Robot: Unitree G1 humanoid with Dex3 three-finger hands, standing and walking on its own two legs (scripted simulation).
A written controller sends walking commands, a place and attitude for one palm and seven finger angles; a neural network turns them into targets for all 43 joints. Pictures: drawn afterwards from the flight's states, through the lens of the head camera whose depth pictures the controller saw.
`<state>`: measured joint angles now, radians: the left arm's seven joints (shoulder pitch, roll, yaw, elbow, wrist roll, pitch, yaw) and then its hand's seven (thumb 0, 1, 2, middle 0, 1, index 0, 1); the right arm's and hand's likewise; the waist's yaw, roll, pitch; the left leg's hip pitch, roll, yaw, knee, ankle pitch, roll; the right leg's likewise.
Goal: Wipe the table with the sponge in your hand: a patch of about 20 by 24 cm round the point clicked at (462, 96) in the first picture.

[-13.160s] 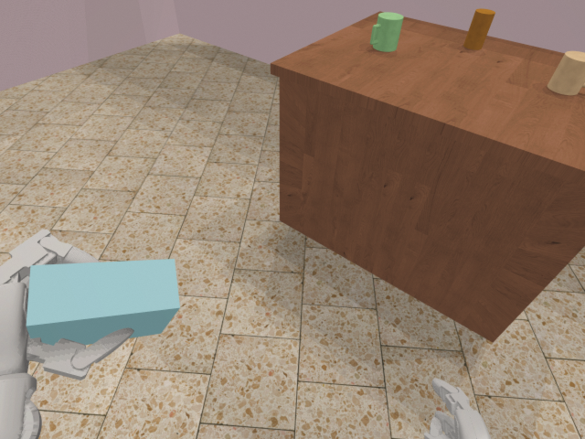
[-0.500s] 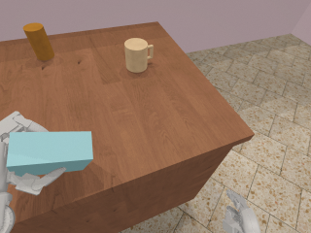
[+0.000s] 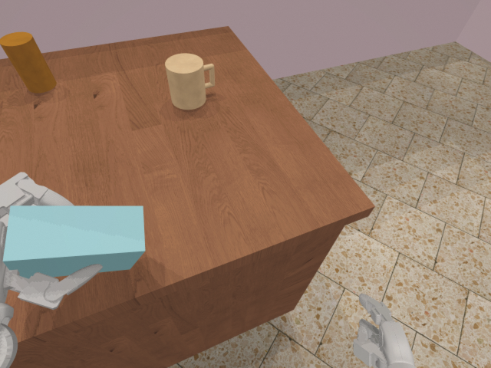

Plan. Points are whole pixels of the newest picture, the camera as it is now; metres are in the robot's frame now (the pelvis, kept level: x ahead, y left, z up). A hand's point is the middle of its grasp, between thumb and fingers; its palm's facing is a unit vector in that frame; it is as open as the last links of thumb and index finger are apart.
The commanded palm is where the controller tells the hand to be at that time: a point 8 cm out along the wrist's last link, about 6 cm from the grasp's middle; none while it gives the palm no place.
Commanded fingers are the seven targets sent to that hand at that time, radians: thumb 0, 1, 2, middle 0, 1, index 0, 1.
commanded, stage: shuffle to correct the standing spot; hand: left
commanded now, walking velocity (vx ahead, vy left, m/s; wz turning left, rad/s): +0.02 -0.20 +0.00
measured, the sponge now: (100, 242) +0.23 +0.20 +0.14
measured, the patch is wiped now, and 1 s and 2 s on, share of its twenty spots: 0.00 0.00 0.00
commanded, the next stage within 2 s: none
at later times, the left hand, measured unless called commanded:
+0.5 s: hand (66, 240) +0.22 +0.23 +0.16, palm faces +0.32 -0.85 -0.41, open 9.8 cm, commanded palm +0.16 +0.27 +0.18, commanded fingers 0.00 0.10 1.30 -1.20 -1.60 -1.20 -1.60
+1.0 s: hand (59, 244) +0.22 +0.23 +0.16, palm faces +0.33 -0.85 -0.42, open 9.8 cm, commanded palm +0.16 +0.27 +0.18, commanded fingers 0.00 0.10 1.30 -1.20 -1.60 -1.20 -1.60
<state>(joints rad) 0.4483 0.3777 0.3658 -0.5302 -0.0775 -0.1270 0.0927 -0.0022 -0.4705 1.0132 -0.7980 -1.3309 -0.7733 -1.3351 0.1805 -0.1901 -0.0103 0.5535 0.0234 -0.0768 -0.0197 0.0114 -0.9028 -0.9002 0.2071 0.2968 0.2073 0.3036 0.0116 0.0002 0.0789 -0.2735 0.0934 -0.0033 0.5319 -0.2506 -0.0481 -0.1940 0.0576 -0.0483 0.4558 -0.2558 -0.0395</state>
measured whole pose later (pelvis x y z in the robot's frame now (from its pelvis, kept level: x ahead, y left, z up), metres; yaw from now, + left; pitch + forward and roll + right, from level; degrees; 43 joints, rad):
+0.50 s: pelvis +0.01 -0.01 -0.01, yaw +1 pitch -1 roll -2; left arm 0.49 0.42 0.40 -0.59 -0.09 -0.13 0.09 0.00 -0.47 1.01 -0.80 -1.33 -0.77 -1.34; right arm 0.19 -0.18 -0.02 0.56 0.02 -0.06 -0.02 0.01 -0.90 -0.90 0.21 0.30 0.21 0.30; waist -0.01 -0.02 0.10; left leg -0.30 0.11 -0.03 0.60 -0.29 -0.07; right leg -0.21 0.07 -0.07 0.53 -0.31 -0.06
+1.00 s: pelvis +0.00 -0.01 +0.00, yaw +1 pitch +0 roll -2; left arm 0.49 0.41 0.39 -0.59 -0.09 -0.12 0.09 0.00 -0.47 1.02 -0.80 -1.33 -0.77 -1.34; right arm 0.19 -0.18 0.00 0.55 0.02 -0.05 -0.01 0.01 -0.90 -0.90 0.21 0.30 0.21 0.30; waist 0.00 0.00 0.10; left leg -0.30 0.11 -0.04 0.58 -0.28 -0.06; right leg -0.20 0.08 -0.08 0.48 -0.28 -0.06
